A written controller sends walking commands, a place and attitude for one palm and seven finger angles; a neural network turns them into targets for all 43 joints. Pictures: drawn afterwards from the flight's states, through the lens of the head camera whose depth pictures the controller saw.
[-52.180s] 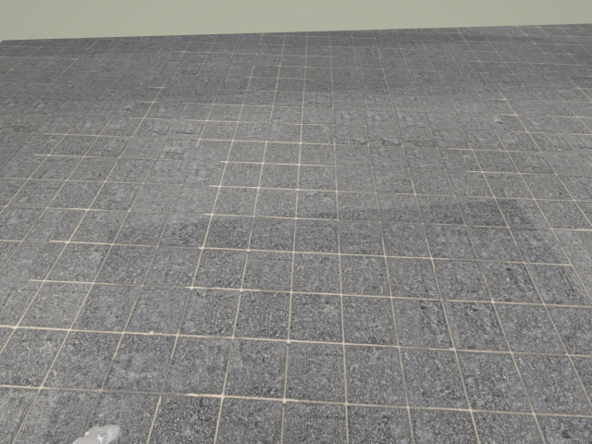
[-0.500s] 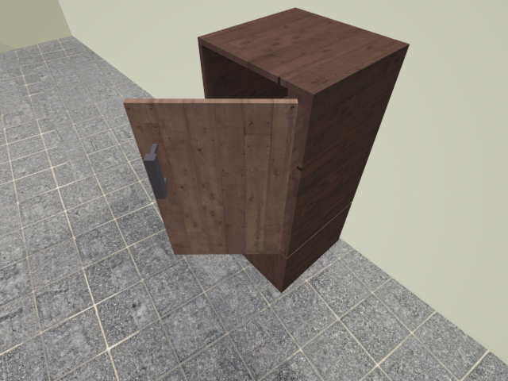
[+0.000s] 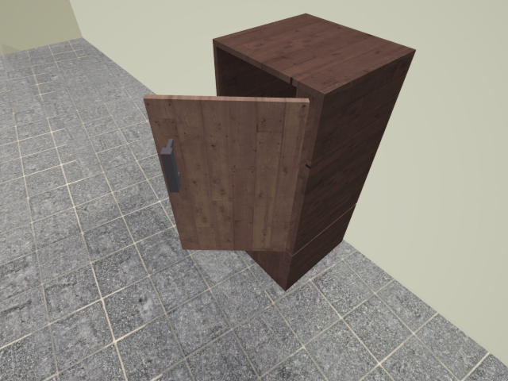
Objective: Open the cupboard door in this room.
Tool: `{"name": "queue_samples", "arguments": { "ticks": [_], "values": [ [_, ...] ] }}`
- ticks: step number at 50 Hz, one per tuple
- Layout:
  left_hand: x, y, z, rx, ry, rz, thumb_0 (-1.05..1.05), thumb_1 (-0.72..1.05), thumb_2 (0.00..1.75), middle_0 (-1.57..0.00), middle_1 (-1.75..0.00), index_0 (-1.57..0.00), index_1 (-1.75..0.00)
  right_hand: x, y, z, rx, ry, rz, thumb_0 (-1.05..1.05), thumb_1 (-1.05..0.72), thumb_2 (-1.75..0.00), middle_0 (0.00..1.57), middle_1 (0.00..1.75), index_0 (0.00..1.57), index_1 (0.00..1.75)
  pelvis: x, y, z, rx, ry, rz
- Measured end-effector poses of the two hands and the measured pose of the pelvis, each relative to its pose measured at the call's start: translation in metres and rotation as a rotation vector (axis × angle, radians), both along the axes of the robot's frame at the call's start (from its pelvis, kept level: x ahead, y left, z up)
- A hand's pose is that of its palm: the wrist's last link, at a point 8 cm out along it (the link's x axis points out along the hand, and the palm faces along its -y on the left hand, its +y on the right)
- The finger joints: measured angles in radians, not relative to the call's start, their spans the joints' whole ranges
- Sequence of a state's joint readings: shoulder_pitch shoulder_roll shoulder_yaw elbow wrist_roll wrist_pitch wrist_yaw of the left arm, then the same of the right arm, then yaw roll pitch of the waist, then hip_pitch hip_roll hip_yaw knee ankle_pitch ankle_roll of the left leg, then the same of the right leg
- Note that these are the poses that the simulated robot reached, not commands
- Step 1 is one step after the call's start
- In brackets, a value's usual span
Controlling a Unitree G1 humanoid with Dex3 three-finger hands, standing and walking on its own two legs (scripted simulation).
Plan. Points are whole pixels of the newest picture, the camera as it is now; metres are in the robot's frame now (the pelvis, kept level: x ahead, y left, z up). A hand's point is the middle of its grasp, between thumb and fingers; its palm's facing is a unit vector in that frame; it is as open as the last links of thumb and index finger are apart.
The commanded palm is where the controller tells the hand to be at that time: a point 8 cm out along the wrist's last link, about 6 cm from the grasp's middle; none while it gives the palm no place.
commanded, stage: come to a stop and stand still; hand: left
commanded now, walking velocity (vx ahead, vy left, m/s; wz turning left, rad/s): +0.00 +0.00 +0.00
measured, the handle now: (172, 165) +0.61 +0.24 -0.04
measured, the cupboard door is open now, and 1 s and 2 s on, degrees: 48 48 48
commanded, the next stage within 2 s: look again from close up in 0.18 s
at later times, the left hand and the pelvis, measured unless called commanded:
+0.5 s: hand out of the picture -0.01 +0.14 -0.18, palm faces +0.06 -0.99 -0.13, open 7.3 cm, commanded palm none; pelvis +0.00 -0.01 +0.00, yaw +0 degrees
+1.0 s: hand out of the picture +0.09 +0.19 -0.11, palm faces +0.24 -0.93 -0.26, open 7.3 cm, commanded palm +0.11 +0.20 -0.07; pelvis +0.01 -0.01 -0.01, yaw +1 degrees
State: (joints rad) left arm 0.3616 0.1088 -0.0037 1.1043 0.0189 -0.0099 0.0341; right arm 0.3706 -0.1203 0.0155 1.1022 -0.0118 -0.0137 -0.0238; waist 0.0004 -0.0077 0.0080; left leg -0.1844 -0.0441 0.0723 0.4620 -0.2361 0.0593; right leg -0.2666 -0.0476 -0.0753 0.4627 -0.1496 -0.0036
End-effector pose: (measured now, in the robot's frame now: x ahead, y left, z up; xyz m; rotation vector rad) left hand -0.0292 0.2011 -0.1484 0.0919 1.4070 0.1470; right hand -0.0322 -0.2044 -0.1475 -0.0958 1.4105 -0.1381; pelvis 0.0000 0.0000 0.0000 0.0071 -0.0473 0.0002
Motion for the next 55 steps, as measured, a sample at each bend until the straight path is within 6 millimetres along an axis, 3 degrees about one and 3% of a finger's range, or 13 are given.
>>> {"name": "queue_samples", "arguments": {
  "ticks": [9,22,44,47,50,55],
  "values": [
    [-0.010,-0.010,-0.002,-0.017,0.023,0.011,0.01,0.91,0.90,-0.20,-0.30,-0.20,-0.30,-0.002,-0.001,0.000,-0.001,0.008,-0.008,0.01,-0.91,-0.90,0.19,0.30,0.20,0.30,-0.001,-0.003,-0.001,-0.001,0.010,-0.003],
    [0.007,-0.015,-0.002,-0.021,-0.015,0.009,0.01,0.91,0.90,-0.20,-0.30,-0.20,-0.30,0.008,0.001,0.001,0.008,-0.009,-0.004,0.01,-0.91,-0.90,0.19,0.30,0.20,0.30,0.002,-0.007,0.000,-0.002,0.010,0.000],
    [0.012,-0.017,0.000,-0.012,-0.008,0.010,0.01,0.91,0.90,-0.20,-0.30,-0.20,-0.30,0.015,-0.005,0.002,0.006,0.004,0.001,0.01,-0.91,-0.90,0.19,0.30,0.20,0.30,0.008,-0.011,0.001,-0.006,0.013,-0.003],
    [0.039,0.009,0.026,0.095,-0.160,0.072,0.07,0.97,0.90,-0.21,-0.31,-0.21,-0.30,0.034,-0.018,0.007,-0.047,-0.159,0.005,0.03,-0.93,-0.90,0.20,0.30,0.20,0.30,0.009,-0.011,-0.003,0.000,0.008,-0.008],
    [0.092,0.027,0.070,0.185,-0.489,0.092,0.09,0.96,0.89,-0.21,-0.32,-0.20,-0.32,0.067,-0.040,0.014,-0.100,-0.381,-0.004,0.04,-0.94,-0.89,0.20,0.30,0.20,0.30,0.009,-0.010,-0.008,0.000,0.026,0.021],
    [0.191,0.008,0.130,0.095,-1.098,0.022,0.06,0.86,0.85,-0.20,-0.37,-0.20,-0.36,0.142,-0.070,0.033,-0.178,-0.699,0.099,0.03,-0.93,-0.90,0.20,0.30,0.20,0.30,0.001,-0.010,-0.030,-0.009,0.116,0.051]
  ]
}}
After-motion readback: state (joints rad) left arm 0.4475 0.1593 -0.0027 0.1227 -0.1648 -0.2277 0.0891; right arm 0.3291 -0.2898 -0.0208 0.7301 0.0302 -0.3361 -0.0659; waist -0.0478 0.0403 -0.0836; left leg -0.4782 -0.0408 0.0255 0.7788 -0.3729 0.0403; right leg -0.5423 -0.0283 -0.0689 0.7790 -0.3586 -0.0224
